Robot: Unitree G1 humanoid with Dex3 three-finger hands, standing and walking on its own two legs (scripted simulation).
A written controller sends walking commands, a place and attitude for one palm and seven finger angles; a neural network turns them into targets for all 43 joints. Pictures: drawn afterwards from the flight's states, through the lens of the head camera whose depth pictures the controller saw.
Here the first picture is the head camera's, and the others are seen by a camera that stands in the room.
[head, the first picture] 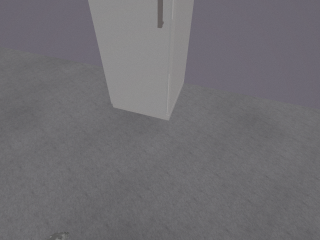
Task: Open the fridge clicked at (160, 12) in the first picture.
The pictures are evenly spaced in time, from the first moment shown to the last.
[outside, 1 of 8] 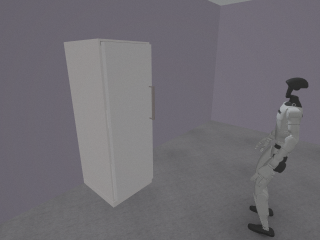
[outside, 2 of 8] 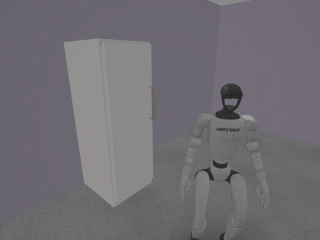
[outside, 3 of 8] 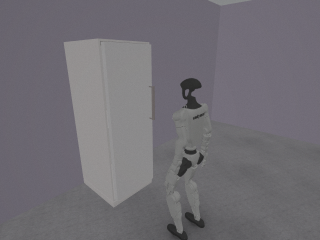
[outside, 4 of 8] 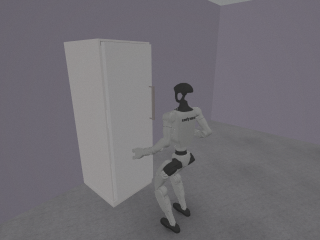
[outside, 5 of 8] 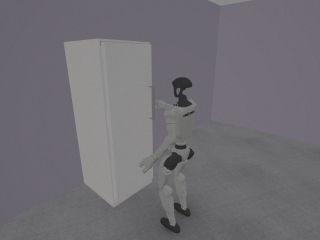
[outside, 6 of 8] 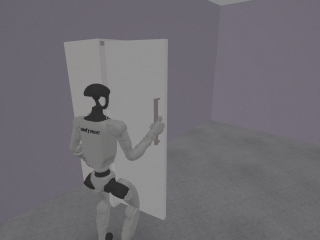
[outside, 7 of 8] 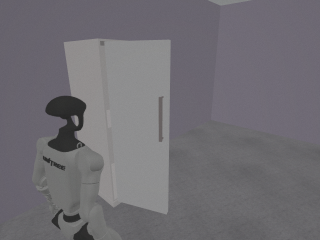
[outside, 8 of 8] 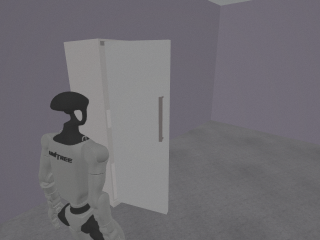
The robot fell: no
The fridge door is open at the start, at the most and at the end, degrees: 0 76 68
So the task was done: yes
